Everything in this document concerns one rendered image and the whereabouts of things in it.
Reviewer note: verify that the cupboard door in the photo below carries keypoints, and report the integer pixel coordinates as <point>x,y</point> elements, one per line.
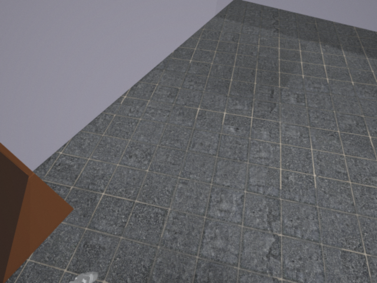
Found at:
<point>13,182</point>

